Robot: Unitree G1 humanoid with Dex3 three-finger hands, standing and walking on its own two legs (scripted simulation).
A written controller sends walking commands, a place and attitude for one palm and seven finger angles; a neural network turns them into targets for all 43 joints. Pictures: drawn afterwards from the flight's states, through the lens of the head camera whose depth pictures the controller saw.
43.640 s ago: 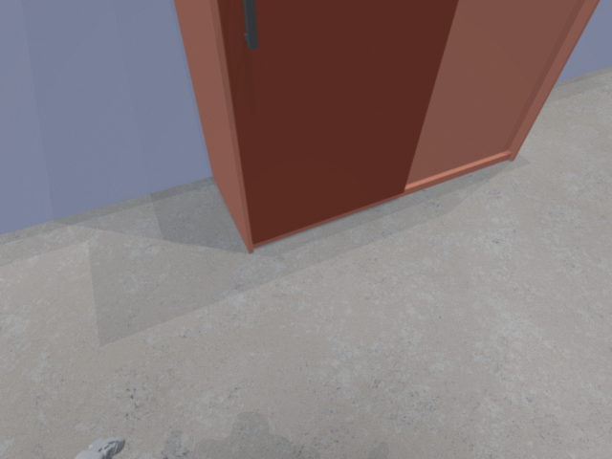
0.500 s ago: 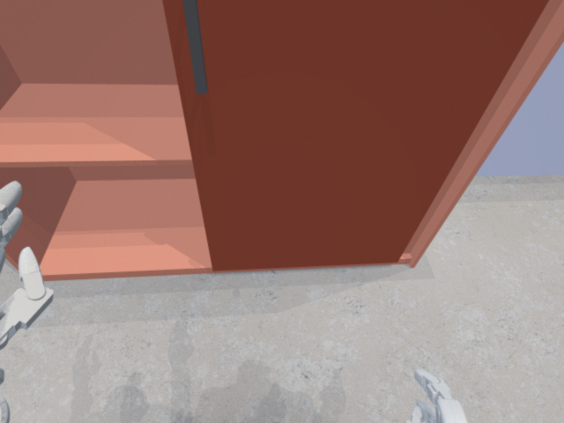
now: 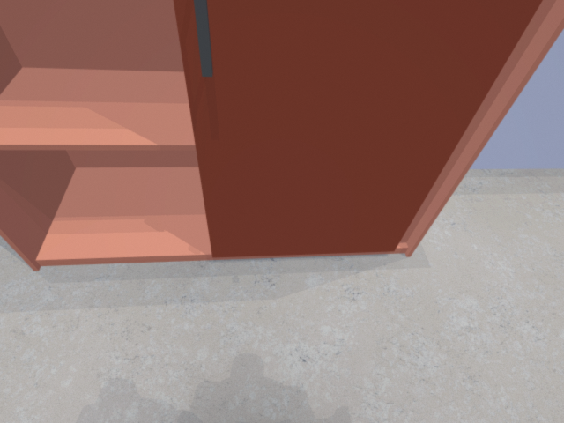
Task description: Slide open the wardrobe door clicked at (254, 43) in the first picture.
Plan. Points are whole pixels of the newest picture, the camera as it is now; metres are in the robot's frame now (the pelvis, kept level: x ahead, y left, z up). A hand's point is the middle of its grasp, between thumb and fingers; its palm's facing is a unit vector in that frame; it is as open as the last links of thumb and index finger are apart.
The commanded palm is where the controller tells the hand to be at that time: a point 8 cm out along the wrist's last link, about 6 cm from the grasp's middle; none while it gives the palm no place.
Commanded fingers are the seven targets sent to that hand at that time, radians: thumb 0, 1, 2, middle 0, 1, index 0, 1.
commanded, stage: let the arm hang, fingers relaxed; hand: left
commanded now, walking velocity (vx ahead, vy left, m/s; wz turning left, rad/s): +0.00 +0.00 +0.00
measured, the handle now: (203, 18) +0.77 +0.20 +0.20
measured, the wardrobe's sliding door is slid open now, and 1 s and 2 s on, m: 0.67 0.67 0.67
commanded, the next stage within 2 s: look to check the result in 0.76 s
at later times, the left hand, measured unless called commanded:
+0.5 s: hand out of the picture +0.00 +0.22 -0.16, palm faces -0.02 -0.97 -0.25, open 7.4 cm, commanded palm none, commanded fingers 0.00 0.90 0.90 -0.20 -0.30 -0.20 -0.30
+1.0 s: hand out of the picture +0.04 +0.21 -0.16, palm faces -0.04 -0.97 -0.22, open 7.4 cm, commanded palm none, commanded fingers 0.00 0.90 0.90 -0.20 -0.30 -0.20 -0.30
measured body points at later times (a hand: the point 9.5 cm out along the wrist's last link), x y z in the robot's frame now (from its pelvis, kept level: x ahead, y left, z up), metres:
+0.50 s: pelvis +0.00 +0.02 +0.01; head +0.00 +0.02 +0.46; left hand +0.00 +0.27 -0.14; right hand +0.01 -0.21 -0.15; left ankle +0.07 +0.10 -0.73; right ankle -0.01 -0.13 -0.73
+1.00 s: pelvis +0.01 +0.01 +0.01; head +0.03 +0.02 +0.46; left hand +0.04 +0.26 -0.14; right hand +0.04 -0.25 -0.14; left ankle +0.07 +0.10 -0.73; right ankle -0.01 -0.13 -0.73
